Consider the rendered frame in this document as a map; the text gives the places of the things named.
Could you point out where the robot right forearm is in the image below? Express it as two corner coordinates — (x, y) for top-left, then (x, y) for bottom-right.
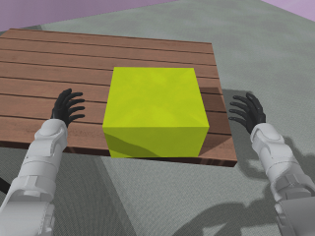
(250, 123), (315, 203)

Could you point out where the robot left forearm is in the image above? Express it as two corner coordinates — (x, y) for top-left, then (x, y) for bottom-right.
(0, 118), (68, 214)

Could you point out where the left robot hand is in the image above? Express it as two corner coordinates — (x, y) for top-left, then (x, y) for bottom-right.
(50, 88), (86, 128)

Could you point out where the carton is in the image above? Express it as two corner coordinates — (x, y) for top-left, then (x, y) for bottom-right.
(102, 67), (210, 158)

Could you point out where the right robot hand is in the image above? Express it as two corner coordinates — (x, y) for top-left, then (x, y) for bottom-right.
(228, 92), (266, 135)

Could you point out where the left robot upper arm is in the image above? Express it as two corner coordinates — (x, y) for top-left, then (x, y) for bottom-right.
(0, 202), (55, 236)

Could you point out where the table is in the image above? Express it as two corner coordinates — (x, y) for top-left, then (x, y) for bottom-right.
(0, 28), (238, 195)

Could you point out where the right robot upper arm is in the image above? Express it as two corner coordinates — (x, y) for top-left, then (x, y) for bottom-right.
(274, 197), (315, 236)

